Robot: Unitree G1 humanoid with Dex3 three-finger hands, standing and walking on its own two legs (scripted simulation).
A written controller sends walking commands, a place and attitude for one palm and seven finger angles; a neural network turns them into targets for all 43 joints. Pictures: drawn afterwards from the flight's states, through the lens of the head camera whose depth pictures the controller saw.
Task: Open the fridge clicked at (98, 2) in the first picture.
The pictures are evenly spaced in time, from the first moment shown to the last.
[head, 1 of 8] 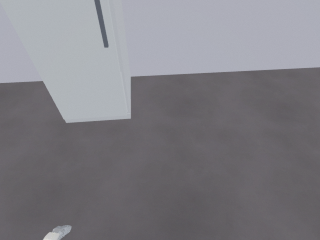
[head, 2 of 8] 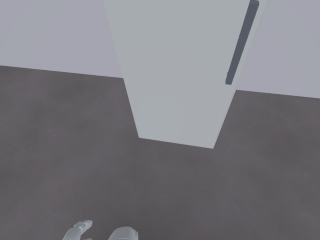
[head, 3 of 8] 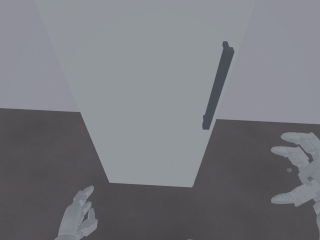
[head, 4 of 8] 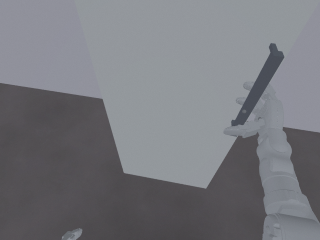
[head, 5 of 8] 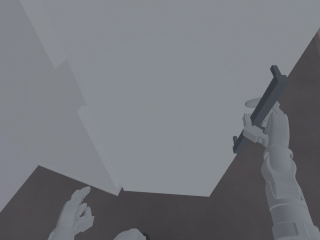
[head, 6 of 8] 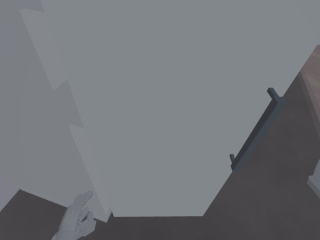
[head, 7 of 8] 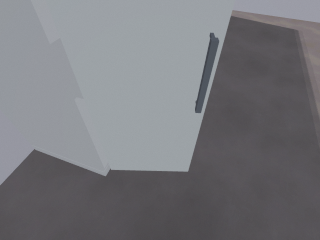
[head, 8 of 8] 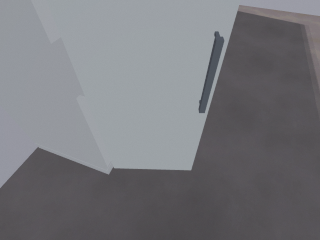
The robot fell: no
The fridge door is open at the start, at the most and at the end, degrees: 0 76 71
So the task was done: yes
